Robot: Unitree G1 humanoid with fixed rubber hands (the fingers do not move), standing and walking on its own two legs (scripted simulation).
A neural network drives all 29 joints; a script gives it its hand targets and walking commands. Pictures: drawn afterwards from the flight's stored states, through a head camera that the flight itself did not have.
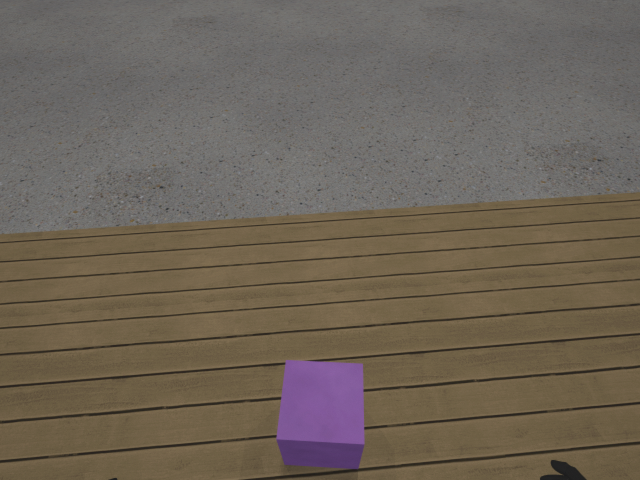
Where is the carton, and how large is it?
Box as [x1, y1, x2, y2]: [276, 360, 364, 468]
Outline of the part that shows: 286,360 276,437 284,464 357,468 364,444 362,364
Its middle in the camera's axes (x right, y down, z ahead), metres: +0.01 +0.49 +1.08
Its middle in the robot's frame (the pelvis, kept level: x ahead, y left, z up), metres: +0.42 +0.01 -0.66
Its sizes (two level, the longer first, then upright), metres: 0.210 0.200 0.250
